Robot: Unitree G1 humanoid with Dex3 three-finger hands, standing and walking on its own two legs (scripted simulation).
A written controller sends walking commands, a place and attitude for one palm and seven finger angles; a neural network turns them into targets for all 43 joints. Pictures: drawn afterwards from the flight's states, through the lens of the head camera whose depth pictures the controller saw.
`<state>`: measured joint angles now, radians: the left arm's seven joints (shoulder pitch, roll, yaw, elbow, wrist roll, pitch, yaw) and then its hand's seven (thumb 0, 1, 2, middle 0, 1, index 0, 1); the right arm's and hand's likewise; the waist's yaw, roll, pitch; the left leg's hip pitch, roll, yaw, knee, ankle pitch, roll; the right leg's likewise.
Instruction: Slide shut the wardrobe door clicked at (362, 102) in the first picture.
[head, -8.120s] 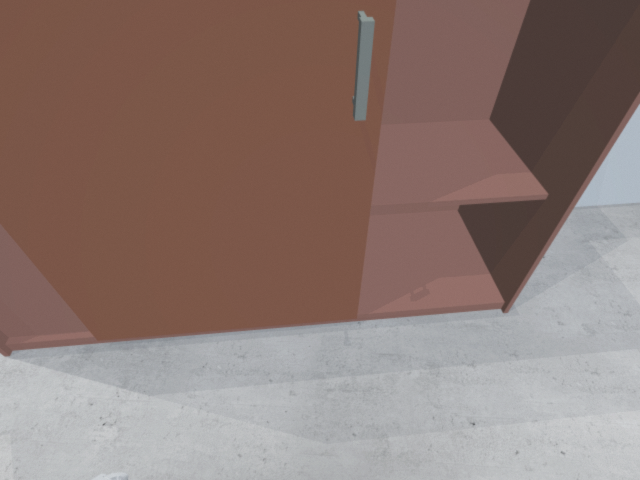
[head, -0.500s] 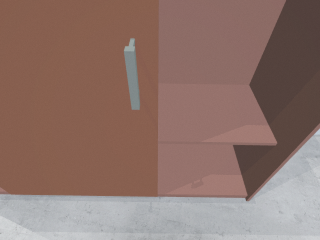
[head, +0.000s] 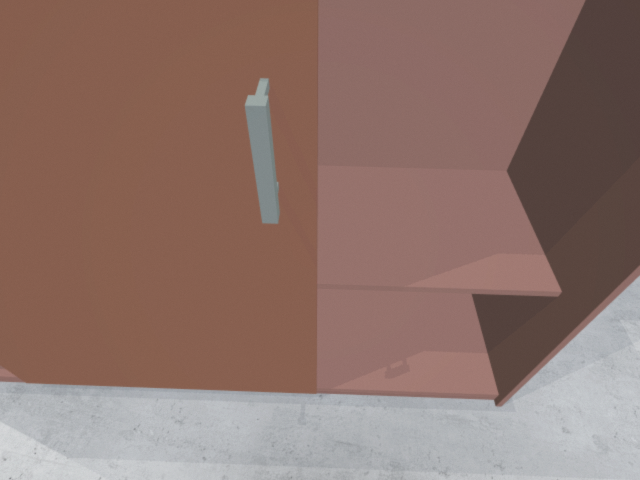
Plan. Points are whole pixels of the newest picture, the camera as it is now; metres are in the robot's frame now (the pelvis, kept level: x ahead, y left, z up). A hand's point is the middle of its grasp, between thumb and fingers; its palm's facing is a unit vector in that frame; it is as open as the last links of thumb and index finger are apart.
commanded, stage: look again from close up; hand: left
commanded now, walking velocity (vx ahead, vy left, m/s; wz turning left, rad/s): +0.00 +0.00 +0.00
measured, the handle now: (267, 155) +0.45 +0.10 +0.18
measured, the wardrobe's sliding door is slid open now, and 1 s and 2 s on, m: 0.56 0.56 0.56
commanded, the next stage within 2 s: raise the hand with hooked fingers in 0.72 s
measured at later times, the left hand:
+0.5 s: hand out of the picture -0.01 +0.14 -0.18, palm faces +0.04 -0.99 -0.16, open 7.3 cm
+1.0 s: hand (186, 475) +0.14 +0.17 -0.06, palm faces +0.25 -0.94 -0.23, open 7.4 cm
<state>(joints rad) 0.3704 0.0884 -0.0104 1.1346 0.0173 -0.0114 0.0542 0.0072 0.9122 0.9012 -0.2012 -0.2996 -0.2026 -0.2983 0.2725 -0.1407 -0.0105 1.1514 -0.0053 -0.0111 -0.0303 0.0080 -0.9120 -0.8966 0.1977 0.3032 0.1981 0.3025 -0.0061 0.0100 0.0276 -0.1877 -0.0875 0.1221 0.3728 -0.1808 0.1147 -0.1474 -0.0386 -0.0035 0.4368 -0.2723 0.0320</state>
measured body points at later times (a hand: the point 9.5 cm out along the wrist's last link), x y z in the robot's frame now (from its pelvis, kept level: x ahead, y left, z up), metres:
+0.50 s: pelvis +0.01 -0.01 +0.00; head +0.02 -0.01 +0.45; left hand -0.01 +0.19 -0.16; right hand +0.00 -0.23 -0.16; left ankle +0.02 +0.04 -0.74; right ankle -0.02 -0.14 -0.74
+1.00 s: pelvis +0.01 -0.03 -0.01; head +0.00 -0.04 +0.44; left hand +0.13 +0.22 -0.04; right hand +0.08 -0.28 -0.14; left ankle +0.02 +0.04 -0.74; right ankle -0.01 -0.13 -0.74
